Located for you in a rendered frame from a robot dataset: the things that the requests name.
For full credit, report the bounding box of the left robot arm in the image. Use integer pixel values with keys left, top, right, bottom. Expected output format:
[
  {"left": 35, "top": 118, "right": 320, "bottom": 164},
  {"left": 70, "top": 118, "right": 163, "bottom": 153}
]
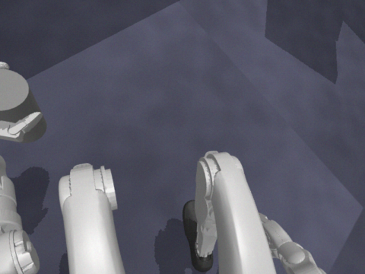
[{"left": 0, "top": 156, "right": 40, "bottom": 274}]

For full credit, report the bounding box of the right robot hand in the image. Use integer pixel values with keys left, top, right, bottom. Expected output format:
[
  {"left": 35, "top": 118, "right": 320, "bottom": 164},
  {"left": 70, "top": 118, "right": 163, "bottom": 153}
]
[{"left": 259, "top": 213, "right": 292, "bottom": 259}]

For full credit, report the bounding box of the right robot arm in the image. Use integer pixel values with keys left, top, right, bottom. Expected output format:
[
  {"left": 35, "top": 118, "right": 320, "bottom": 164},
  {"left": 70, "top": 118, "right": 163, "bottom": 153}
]
[{"left": 277, "top": 241, "right": 327, "bottom": 274}]

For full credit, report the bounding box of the can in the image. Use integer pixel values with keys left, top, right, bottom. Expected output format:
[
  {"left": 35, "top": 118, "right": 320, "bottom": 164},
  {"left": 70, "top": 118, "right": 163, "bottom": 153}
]
[{"left": 0, "top": 69, "right": 47, "bottom": 143}]

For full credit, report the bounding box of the right robot foot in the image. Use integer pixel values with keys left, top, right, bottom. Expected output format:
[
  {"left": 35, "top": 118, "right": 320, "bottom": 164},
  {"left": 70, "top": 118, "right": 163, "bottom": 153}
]
[{"left": 182, "top": 200, "right": 213, "bottom": 272}]

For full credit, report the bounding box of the left robot hand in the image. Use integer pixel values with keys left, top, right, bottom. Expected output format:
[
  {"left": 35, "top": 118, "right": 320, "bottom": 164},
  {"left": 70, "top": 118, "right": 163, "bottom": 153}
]
[{"left": 0, "top": 62, "right": 43, "bottom": 142}]

